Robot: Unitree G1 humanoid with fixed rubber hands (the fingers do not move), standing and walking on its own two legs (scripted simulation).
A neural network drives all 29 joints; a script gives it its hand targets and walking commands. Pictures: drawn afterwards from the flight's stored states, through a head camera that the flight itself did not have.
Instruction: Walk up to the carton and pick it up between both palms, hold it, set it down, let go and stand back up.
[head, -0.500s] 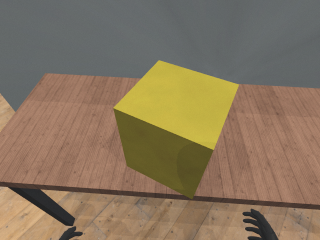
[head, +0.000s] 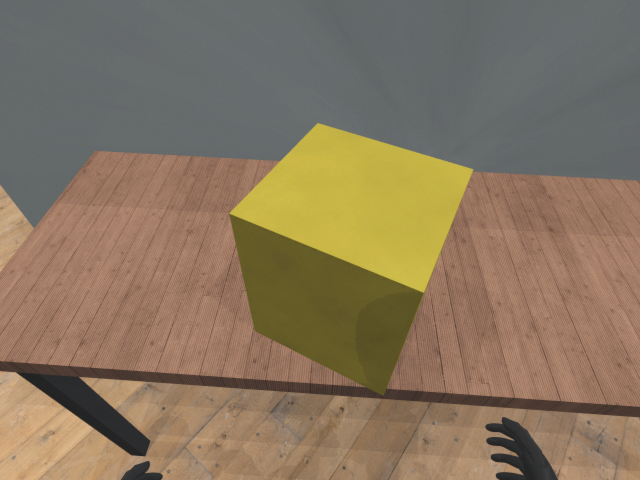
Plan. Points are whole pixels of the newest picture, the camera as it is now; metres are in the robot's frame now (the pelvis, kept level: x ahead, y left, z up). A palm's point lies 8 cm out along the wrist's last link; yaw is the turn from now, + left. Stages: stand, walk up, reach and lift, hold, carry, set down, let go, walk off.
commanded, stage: stand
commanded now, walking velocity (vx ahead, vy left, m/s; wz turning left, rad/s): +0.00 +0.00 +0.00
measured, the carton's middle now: (350, 260) +0.38 -0.03 +0.07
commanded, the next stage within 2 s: walk up in 0.84 s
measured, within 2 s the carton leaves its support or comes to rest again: neither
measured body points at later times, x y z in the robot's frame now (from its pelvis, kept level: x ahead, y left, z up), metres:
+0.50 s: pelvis -0.02 +0.00 +0.00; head -0.03 +0.00 +0.45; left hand +0.08 +0.27 -0.12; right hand +0.13 -0.27 -0.08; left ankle +0.00 +0.12 -0.71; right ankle +0.01 -0.12 -0.71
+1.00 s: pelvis -0.03 +0.00 +0.00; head -0.04 +0.00 +0.45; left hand +0.07 +0.27 -0.13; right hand +0.12 -0.27 -0.09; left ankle +0.00 +0.12 -0.71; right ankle +0.01 -0.12 -0.71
